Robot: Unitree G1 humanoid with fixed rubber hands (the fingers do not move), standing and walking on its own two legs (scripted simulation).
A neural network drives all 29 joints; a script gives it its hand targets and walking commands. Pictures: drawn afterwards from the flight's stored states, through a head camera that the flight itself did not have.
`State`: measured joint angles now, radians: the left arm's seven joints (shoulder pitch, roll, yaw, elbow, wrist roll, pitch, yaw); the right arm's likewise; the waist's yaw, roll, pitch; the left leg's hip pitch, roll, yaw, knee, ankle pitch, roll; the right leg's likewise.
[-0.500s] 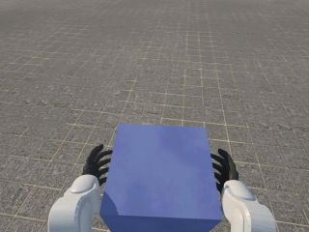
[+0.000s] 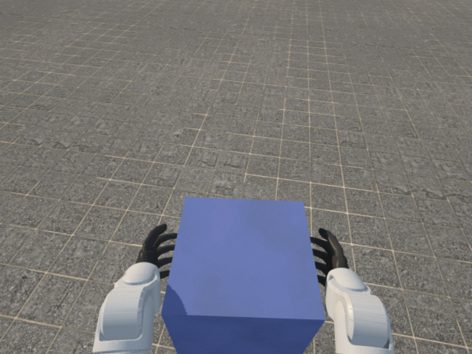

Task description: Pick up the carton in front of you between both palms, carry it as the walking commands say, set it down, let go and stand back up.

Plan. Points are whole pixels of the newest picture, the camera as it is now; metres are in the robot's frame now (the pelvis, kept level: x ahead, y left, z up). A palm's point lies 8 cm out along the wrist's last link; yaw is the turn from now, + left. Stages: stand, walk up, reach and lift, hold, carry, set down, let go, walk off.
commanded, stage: carry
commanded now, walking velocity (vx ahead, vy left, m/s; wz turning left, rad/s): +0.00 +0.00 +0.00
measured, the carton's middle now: (240, 285) +0.26 +0.00 -0.03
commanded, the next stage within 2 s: hold in 1.60 s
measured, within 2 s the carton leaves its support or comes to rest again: neither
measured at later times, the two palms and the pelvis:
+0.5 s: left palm (143, 275) +0.24 +0.16 +0.04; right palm (328, 279) +0.25 -0.14 +0.04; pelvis -0.03 +0.01 +0.00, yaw +0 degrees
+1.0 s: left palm (135, 283) +0.23 +0.17 +0.04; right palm (323, 287) +0.23 -0.13 +0.04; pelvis -0.05 +0.02 +0.00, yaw +0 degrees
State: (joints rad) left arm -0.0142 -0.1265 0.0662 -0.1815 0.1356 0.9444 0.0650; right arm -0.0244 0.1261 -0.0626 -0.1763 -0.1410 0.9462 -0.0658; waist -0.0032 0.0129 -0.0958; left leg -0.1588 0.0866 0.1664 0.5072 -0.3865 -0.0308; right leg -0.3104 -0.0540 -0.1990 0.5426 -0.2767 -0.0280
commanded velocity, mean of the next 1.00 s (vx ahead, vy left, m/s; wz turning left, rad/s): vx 0.00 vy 0.00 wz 0.00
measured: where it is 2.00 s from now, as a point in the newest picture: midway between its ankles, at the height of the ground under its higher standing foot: outside the picture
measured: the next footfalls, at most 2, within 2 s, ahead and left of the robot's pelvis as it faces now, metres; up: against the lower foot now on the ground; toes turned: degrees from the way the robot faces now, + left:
none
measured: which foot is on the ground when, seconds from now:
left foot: down 0.00-1.00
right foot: down 0.00-1.00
